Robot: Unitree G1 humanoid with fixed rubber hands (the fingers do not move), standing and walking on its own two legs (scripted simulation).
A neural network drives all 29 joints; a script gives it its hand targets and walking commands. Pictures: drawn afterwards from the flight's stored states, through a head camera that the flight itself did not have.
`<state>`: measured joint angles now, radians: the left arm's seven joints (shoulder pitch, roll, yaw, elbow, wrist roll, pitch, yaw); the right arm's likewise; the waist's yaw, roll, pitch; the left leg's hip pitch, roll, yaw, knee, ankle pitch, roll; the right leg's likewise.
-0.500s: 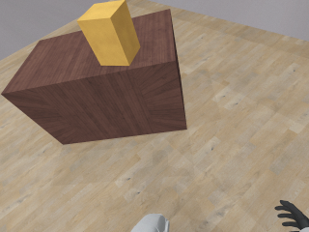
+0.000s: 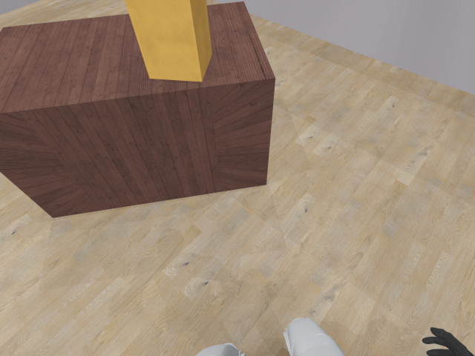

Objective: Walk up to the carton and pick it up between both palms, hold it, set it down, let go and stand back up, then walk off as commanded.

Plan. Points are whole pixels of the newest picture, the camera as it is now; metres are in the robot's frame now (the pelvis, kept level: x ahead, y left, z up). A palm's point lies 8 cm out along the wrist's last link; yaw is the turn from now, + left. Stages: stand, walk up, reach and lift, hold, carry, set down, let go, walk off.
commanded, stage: walk off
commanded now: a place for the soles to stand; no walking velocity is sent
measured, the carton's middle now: (174, 30) +1.06 +0.14 +0.01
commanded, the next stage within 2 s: none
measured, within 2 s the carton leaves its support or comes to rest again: neither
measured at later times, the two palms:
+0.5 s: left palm out of the picture +0.09 +0.60 -0.12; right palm out of the picture -0.05 -0.05 -0.08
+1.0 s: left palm out of the picture -0.07 +0.71 -0.10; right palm out of the picture -0.03 +0.03 -0.06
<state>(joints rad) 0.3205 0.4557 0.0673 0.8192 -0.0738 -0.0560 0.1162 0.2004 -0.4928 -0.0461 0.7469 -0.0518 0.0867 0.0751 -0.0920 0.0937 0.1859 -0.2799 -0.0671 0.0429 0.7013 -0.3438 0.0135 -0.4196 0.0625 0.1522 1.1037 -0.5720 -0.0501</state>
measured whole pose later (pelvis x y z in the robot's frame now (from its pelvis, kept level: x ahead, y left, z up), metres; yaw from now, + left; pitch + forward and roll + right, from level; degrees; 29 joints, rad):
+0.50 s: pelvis -0.05 +0.27 -0.01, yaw +0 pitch -4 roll -4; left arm 0.19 0.49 0.09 0.82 -0.07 -0.02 0.09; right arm 0.31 -0.40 -0.05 0.80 -0.04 0.07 0.08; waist -0.12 -0.06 0.18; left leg -0.37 -0.07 -0.15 0.78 -0.33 -0.02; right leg -0.49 0.07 0.16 1.19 -0.55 -0.03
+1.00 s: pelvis -0.10 +0.36 +0.01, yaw -4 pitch -8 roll -3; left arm 0.29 0.49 0.09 0.89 -0.07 0.07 0.00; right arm 0.25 -0.42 -0.05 0.85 0.00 -0.03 0.00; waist 0.08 0.00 0.13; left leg -0.35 -0.12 -0.10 0.89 -0.38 -0.11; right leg -0.17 0.06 0.04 0.47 -0.17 -0.09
